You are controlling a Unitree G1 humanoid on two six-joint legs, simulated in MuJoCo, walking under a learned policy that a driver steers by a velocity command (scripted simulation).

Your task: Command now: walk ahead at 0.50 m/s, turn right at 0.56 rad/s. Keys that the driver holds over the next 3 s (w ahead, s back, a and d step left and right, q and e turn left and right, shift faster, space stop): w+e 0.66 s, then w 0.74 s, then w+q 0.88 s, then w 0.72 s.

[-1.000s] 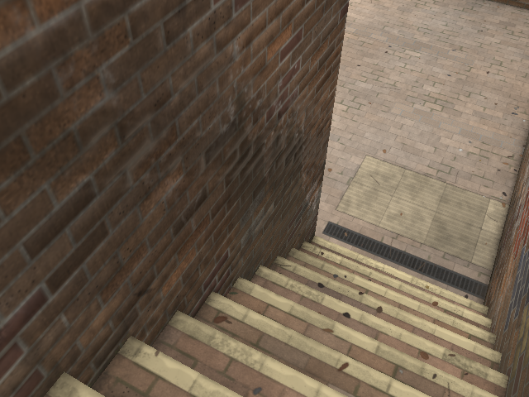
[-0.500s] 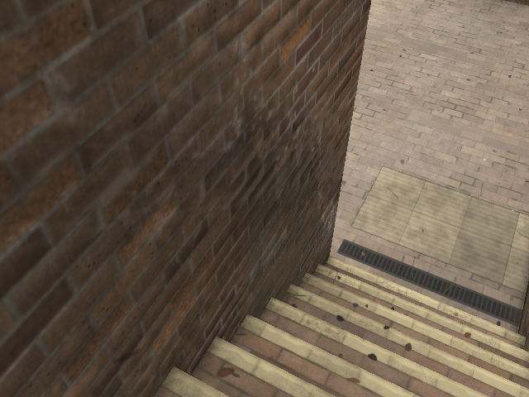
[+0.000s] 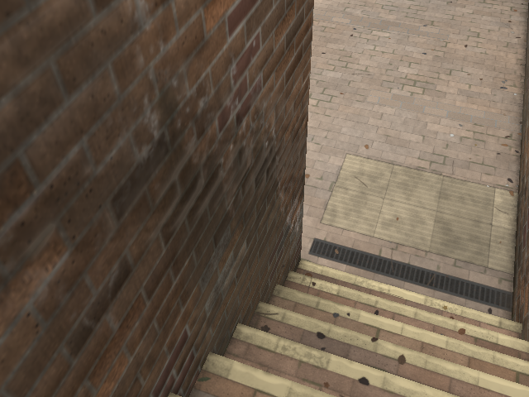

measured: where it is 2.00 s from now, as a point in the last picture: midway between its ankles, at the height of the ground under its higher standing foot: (376, 372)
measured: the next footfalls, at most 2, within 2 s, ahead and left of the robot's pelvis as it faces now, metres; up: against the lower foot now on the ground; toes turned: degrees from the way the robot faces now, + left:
left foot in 0.02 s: +0.15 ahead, +0.11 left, -0.20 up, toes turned +2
right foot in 0.54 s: +0.32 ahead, -0.16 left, -0.41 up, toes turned -23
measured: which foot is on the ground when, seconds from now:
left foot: up 0.00-0.00, down 0.02-0.54, up 0.56-0.96, down 0.98-1.00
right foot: down 0.00-0.02, up 0.04-0.52, down 0.54-1.00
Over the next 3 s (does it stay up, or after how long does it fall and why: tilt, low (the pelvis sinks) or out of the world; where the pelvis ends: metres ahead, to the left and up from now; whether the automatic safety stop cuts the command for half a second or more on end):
stays up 1.41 -0.30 -1.25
